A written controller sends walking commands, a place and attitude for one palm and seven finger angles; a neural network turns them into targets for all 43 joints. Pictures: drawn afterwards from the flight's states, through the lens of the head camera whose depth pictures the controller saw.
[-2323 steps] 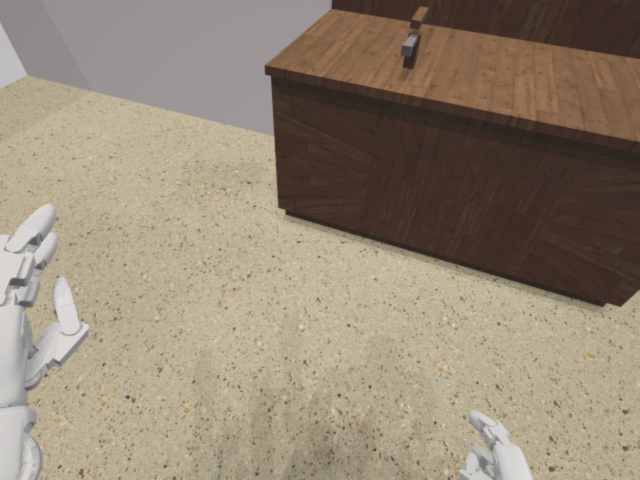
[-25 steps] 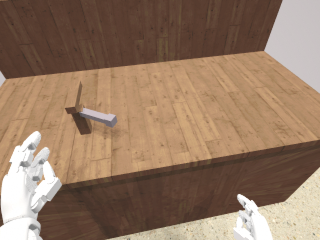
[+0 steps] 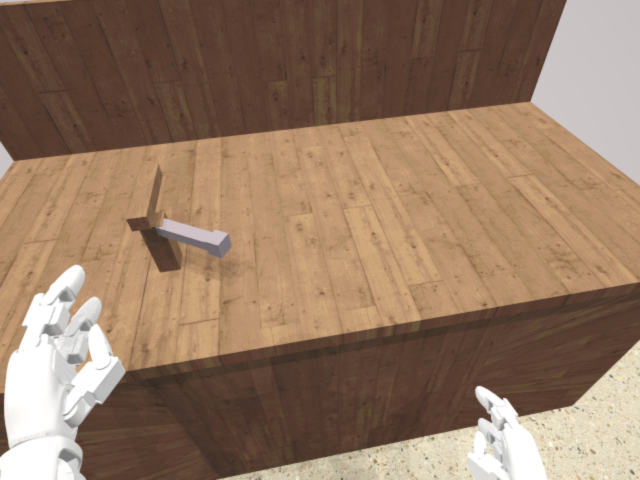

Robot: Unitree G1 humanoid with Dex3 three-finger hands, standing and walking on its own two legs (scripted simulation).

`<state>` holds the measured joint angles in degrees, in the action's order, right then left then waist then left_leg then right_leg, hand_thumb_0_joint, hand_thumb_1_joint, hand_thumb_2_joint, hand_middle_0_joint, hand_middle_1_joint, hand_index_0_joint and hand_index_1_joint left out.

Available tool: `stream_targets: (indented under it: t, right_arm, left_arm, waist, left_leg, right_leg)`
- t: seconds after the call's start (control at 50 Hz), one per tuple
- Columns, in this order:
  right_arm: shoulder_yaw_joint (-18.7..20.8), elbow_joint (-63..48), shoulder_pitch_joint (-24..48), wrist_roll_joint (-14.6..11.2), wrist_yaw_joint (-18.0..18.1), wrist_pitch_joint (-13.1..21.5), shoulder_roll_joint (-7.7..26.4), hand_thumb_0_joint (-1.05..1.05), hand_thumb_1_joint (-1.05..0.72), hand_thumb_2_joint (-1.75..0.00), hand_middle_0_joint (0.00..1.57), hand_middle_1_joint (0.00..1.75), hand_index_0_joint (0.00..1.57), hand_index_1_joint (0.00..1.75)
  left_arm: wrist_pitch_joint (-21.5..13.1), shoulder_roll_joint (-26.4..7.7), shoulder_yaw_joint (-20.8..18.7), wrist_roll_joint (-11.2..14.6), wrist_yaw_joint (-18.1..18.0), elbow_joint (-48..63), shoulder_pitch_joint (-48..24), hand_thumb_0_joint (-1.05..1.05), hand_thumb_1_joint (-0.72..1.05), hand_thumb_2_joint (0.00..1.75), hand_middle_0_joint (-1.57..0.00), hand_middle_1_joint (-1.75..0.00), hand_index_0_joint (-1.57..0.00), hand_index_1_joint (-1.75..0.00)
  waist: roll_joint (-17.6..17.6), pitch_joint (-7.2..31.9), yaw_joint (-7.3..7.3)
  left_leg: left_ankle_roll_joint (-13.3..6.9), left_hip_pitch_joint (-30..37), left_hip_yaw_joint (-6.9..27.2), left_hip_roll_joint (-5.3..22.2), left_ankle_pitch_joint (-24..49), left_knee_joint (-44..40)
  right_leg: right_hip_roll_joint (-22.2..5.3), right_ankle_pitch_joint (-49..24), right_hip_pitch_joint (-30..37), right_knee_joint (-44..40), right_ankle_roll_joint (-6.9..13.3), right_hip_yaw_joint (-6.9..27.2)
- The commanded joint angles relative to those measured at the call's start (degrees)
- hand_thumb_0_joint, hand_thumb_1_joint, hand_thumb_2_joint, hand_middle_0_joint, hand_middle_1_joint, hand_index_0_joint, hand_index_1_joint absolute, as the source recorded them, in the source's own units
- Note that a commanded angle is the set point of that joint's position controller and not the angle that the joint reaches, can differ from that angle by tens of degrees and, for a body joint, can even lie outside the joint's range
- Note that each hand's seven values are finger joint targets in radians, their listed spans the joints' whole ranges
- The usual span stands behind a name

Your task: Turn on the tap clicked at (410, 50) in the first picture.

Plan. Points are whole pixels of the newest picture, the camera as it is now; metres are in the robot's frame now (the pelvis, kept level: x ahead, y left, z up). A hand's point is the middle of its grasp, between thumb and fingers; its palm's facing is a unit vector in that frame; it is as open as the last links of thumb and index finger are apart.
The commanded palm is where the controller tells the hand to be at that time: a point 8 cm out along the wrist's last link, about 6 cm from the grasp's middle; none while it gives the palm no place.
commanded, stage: reach beside the lever's end, fingers flat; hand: left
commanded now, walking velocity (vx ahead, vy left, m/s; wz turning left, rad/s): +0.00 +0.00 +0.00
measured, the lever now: (218, 243) +0.42 +0.22 +0.07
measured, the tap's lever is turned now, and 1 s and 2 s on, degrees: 57 57 57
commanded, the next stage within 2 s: none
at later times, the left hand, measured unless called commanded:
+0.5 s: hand (118, 353) +0.20 +0.25 +0.12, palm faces +0.50 -0.86 -0.10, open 7.4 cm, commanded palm +0.16 +0.30 +0.12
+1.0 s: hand (118, 328) +0.24 +0.28 +0.09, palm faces +0.52 -0.85 -0.08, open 7.6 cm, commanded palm +0.20 +0.32 +0.09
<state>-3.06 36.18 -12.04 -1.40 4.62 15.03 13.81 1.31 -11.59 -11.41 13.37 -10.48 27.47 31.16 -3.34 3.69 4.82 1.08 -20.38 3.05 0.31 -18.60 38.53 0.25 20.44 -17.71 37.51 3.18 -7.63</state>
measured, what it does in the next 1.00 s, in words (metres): stands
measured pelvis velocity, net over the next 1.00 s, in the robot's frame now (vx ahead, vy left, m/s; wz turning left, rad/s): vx -0.01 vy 0.01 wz -0.02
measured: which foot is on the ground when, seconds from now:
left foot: down 0.00-1.00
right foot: down 0.00-1.00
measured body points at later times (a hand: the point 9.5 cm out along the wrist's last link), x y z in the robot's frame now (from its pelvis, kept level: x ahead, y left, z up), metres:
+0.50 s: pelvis +0.00 +0.00 +0.00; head -0.01 -0.02 +0.45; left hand +0.17 +0.29 +0.12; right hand +0.19 -0.22 -0.08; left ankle +0.02 +0.13 -0.72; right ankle +0.00 -0.08 -0.72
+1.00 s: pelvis -0.01 +0.01 +0.00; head +0.00 +0.00 +0.45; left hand +0.21 +0.32 +0.10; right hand +0.18 -0.22 -0.09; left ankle +0.02 +0.13 -0.72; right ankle +0.00 -0.08 -0.72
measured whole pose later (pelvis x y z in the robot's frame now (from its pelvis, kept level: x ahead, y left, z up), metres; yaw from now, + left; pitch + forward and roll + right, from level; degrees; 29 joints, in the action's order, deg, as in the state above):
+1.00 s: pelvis -0.01 +0.01 +0.00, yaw -1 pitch +3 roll -1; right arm -2.1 38.6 -10.8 -1.1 4.3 12.3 13.8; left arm -7.0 -12.9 -17.6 12.7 -9.6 1.0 12.5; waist -2.1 2.8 2.6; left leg 0.3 -24.5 1.8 0.2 -18.2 39.7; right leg 0.1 19.5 -22.2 38.5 2.5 -6.4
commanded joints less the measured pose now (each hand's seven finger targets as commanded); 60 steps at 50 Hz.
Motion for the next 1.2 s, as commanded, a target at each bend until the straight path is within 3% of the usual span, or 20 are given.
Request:
stream_targets:
  t: [0.0,0.02,0.06,0.12,0.2,0.22,0.36,0.46,0.52,0.54,0.58,0.64,0.72,0.76,0.84,0.92,1.02,1.04,1.1,1.18]
  right_arm:
    - [2.69,-9.14,7.78,-0.01,0.64,2.98,6.04,0.00,-0.90,-0.90,0.20,0.30,0.20,0.30]
    - [2.68,-8.95,7.87,-0.14,0.72,3.05,5.88,0.00,-0.90,-0.90,0.20,0.30,0.20,0.30]
    - [2.72,-9.18,7.59,0.18,0.64,3.34,5.94,0.00,-0.90,-0.90,0.20,0.30,0.20,0.30]
    - [2.83,-8.55,7.56,0.14,0.74,3.36,6.16,0.00,-0.90,-0.90,0.20,0.30,0.20,0.30]
    - [2.95,-8.34,7.55,0.21,0.68,3.15,6.24,0.00,-0.90,-0.90,0.20,0.30,0.20,0.30]
    - [2.92,-8.43,7.81,-0.03,0.60,3.21,6.04,0.00,-0.90,-0.90,0.20,0.30,0.20,0.30]
    - [3.35,-8.55,6.88,0.33,0.10,2.73,6.38,0.00,-0.90,-0.90,0.20,0.30,0.20,0.30]
    - [3.48,-7.83,7.12,0.27,0.38,2.16,6.44,0.00,-0.90,-0.90,0.20,0.30,0.20,0.30]
    - [3.49,-7.52,7.65,0.18,0.38,2.07,6.36,0.00,-0.90,-0.90,0.20,0.30,0.20,0.30]
    - [3.35,-7.65,7.20,0.33,0.29,2.08,6.26,0.00,-0.90,-0.90,0.20,0.30,0.20,0.30]
    - [3.43,-7.02,7.48,0.23,0.43,2.27,6.53,0.00,-0.90,-0.90,0.20,0.30,0.20,0.30]
    - [3.55,-7.05,7.49,0.32,0.44,2.07,6.73,0.00,-0.90,-0.90,0.20,0.30,0.20,0.30]
    - [3.47,-6.80,8.05,0.10,0.58,1.56,6.69,0.00,-0.90,-0.90,0.20,0.30,0.20,0.30]
    - [3.41,-7.08,7.84,0.32,0.36,1.51,6.71,0.00,-0.90,-0.90,0.20,0.30,0.20,0.30]
    - [3.79,-6.60,7.46,0.55,0.28,0.95,6.93,0.00,-0.90,-0.90,0.20,0.30,0.20,0.30]
    - [3.80,-6.26,7.46,0.38,0.30,0.23,7.05,0.00,-0.90,-0.90,0.20,0.30,0.20,0.30]
    - [4.04,-5.89,7.12,0.39,0.22,-0.04,7.29,0.00,-0.90,-0.90,0.20,0.30,0.20,0.30]
    - [4.05,-5.99,6.77,0.51,0.13,-0.03,7.31,0.00,-0.90,-0.90,0.20,0.30,0.20,0.30]
    - [4.28,-5.56,6.36,0.63,0.14,-0.01,7.81,0.00,-0.90,-0.90,0.20,0.30,0.20,0.30]
    - [4.41,-5.43,6.25,0.70,0.12,-0.60,7.86,0.00,-0.90,-0.90,0.20,0.30,0.20,0.30]
  left_arm:
    - [-4.35,-7.68,-5.62,-0.20,-0.03,9.98,-6.07,0.00,0.90,0.90,-0.20,-0.30,-0.20,-0.30]
    - [-4.49,-8.39,-6.54,-0.46,-0.26,10.06,-6.76,0.00,0.90,0.90,-0.20,-0.30,-0.20,-0.30]
    - [-5.10,-7.06,-4.93,-0.56,-0.16,9.67,-7.09,0.00,0.90,0.90,-0.20,-0.30,-0.20,-0.30]
    - [-5.90,-9.54,-7.37,-0.51,-0.10,7.59,-8.14,0.00,0.90,0.90,-0.20,-0.30,-0.20,-0.30]
    - [-6.69,-9.00,-7.18,-0.32,0.16,5.32,-10.00,0.00,0.90,0.90,-0.20,-0.30,-0.20,-0.30]
    - [-7.02,-9.46,-7.65,-0.69,-0.05,5.96,-10.23,0.00,0.90,0.90,-0.20,-0.30,-0.20,-0.30]
    - [-8.16,-8.82,-8.01,-0.45,-0.15,2.86,-8.75,0.00,0.90,0.90,-0.20,-0.30,-0.20,-0.30]
    - [-9.17,-10.07,-9.36,-0.38,-0.48,-0.15,-13.16,0.00,0.90,0.90,-0.19,-0.28,-0.19,-0.28]
    - [-10.31,-10.95,-9.74,-0.89,-0.38,-0.22,-14.73,0.00,0.90,0.90,-0.19,-0.28,-0.19,-0.28]
    - [-10.49,-9.13,-7.98,-0.88,-0.12,-1.03,-14.75,0.00,0.90,0.90,-0.19,-0.27,-0.19,-0.27]
    - [-11.08,-9.70,-8.15,-0.52,0.21,-2.78,-17.98,0.00,0.90,0.90,-0.19,-0.27,-0.19,-0.27]
    - [-11.15,-9.66,-8.52,-0.55,0.35,-5.28,-17.70,0.00,0.90,0.90,-0.19,-0.26,-0.19,-0.26]
    - [-11.10,-11.75,-10.48,-0.88,0.07,-7.27,-21.36,0.00,0.90,0.90,-0.18,-0.25,-0.18,-0.25]
    - [-11.48,-9.90,-8.23,-1.12,-0.08,-7.43,-22.61,0.00,0.90,0.90,-0.18,-0.25,-0.18,-0.25]
    - [-12.16,-11.42,-10.43,-1.23,-0.32,-11.20,-23.84,0.00,0.90,0.90,-0.18,-0.24,-0.18,-0.24]
    - [-12.59,-13.10,-12.22,-1.30,0.18,-13.75,-26.57,0.00,0.90,0.90,-0.18,-0.22,-0.18,-0.22]
    - [-14.17,-13.31,-12.26,-1.44,0.89,-16.26,-29.66,0.00,0.90,0.90,-0.17,-0.21,-0.17,-0.21]
    - [-14.46,-11.76,-10.37,-1.61,1.13,-16.26,-30.21,0.00,0.90,0.90,-0.17,-0.21,-0.17,-0.21]
    - [-15.24,-12.23,-10.68,-1.41,1.26,-19.06,-32.40,0.00,0.90,0.90,-0.17,-0.20,-0.17,-0.20]
    - [-15.77,-12.75,-10.97,-1.90,1.14,-21.15,-35.14,0.00,0.90,0.90,-0.16,-0.19,-0.16,-0.19]
  waist:
    - [2.57,1.68,-0.89]
    - [0.83,1.89,-0.65]
    - [1.88,3.09,-0.76]
    - [3.08,2.96,-0.81]
    - [2.72,3.05,-1.06]
    - [-0.20,3.52,-0.69]
    - [2.56,4.86,-0.61]
    - [3.06,3.94,-1.44]
    - [-0.29,5.10,-1.47]
    - [0.86,5.06,-1.74]
    - [0.80,4.28,-2.36]
    - [3.14,5.19,-2.13]
    - [0.76,4.71,-1.76]
    - [0.14,5.73,-2.21]
    - [2.47,7.09,-2.03]
    - [0.51,6.90,-1.98]
    - [-0.08,7.61,-2.51]
    - [-1.06,8.60,-2.73]
    - [1.39,7.98,-3.22]
    - [0.25,9.05,-3.29]
  left_leg:
    - [-2.99,1.17,-0.28,-1.47,7.35,-4.22]
    - [-2.91,1.58,-0.21,-1.53,7.29,-4.42]
    - [-2.94,1.81,-0.11,-1.61,7.66,-4.25]
    - [-3.03,1.12,-0.07,-1.67,7.49,-4.20]
    - [-2.87,0.75,-0.29,-1.66,7.03,-4.28]
    - [-2.72,1.12,-0.28,-1.74,7.50,-4.44]
    - [-2.66,0.41,-0.55,-1.68,9.29,-4.00]
    - [-2.73,-0.23,-0.51,-1.69,7.07,-3.91]
    - [-2.62,0.25,-0.75,-1.81,7.97,-3.81]
    - [-2.55,0.14,-0.54,-1.75,7.39,-4.00]
    - [-2.63,-0.07,-0.48,-1.71,6.03,-3.91]
    - [-2.71,-0.53,-0.32,-1.80,6.05,-4.04]
    - [-2.53,-1.05,-0.26,-1.88,5.04,-4.68]
    - [-2.48,-0.43,-0.19,-1.83,5.14,-4.60]
    - [-2.50,-0.88,-0.41,-1.79,6.37,-4.24]
    - [-2.35,-1.36,-0.43,-1.74,6.92,-4.32]
    - [-2.29,-0.87,-0.25,-1.54,7.81,-3.99]
    - [-2.21,-0.54,-0.24,-1.58,7.91,-3.81]
    - [-2.25,-1.29,0.08,-1.48,7.06,-3.47]
    - [-2.11,-1.51,0.03,-1.50,7.27,-3.12]
  right_leg:
    - [-1.48,-9.30,-0.82,-8.70,-2.52,4.70]
    - [-1.46,-8.84,-0.72,-8.72,-2.34,4.71]
    - [-1.40,-9.50,-0.59,-8.30,-2.42,4.63]
    - [-1.34,-9.49,-0.43,-8.50,-2.51,5.00]
    - [-1.33,-9.07,-0.55,-8.33,-2.49,5.02]
    - [-1.41,-9.24,-0.21,-8.05,-2.19,5.06]
    - [-1.20,-12.53,0.35,-6.95,-2.34,4.68]
    - [-1.11,-9.64,-0.91,-7.58,-2.43,5.18]
    - [-1.29,-10.48,-0.52,-7.10,-2.19,5.49]
    - [-1.17,-9.80,-1.03,-6.89,-2.26,5.09]
    - [-1.02,-8.36,-1.76,-7.44,-2.29,5.45]
    - [-0.95,-8.53,-1.42,-7.04,-2.36,5.25]
    - [-0.93,-6.76,-1.37,-7.35,-2.06,5.50]
    - [-0.80,-6.85,-1.90,-6.90,-2.09,5.17]
    - [-0.67,-8.71,-0.99,-6.39,-2.16,5.24]
    - [-0.53,-9.33,-1.05,-5.96,-1.93,5.18]
    - [-0.21,-10.11,-1.86,-5.32,-1.78,4.99]
    - [-0.20,-10.04,-2.24,-4.78,-1.79,4.81]
    - [-0.03,-9.54,-3.12,-4.77,-1.90,4.76]
    - [0.04,-9.61,-3.66,-3.99,-1.83,4.72]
